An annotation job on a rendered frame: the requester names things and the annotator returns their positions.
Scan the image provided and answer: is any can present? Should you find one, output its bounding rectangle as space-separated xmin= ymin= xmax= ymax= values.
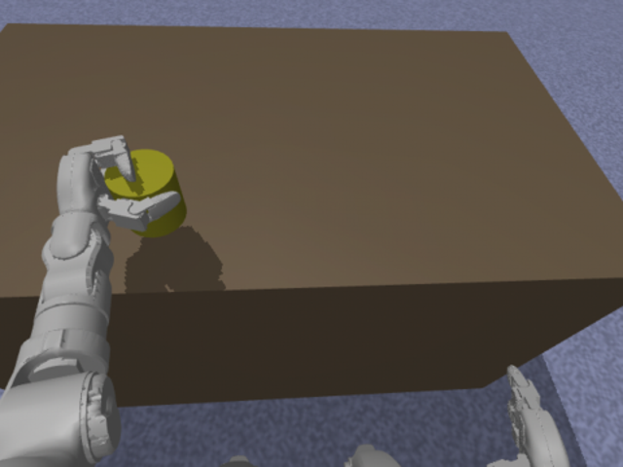
xmin=104 ymin=149 xmax=187 ymax=237

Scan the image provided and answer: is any left robot hand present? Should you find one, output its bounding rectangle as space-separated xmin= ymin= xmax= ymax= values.
xmin=56 ymin=135 xmax=181 ymax=232

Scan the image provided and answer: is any left robot arm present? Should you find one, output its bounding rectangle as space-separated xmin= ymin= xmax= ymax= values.
xmin=0 ymin=211 xmax=122 ymax=467

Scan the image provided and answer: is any right robot hand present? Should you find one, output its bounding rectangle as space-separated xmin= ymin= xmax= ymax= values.
xmin=487 ymin=365 xmax=570 ymax=467

